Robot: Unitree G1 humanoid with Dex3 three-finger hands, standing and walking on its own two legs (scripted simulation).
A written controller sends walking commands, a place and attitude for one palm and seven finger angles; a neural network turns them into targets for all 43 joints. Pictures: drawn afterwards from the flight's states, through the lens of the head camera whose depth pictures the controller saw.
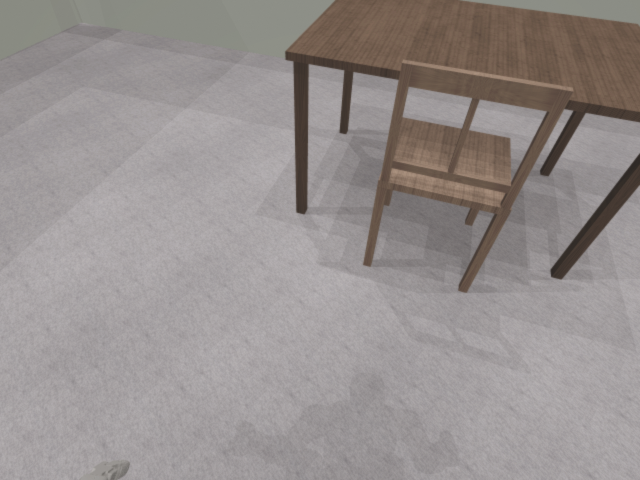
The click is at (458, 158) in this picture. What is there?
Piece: chair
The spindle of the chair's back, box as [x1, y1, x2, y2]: [448, 98, 479, 173]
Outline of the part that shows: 479,99 472,98 448,168 448,172 453,172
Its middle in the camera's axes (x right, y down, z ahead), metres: +0.40 -0.28 +1.08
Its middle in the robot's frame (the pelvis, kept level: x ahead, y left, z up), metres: +1.01 -0.35 -0.12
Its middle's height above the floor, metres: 0.65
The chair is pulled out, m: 0.00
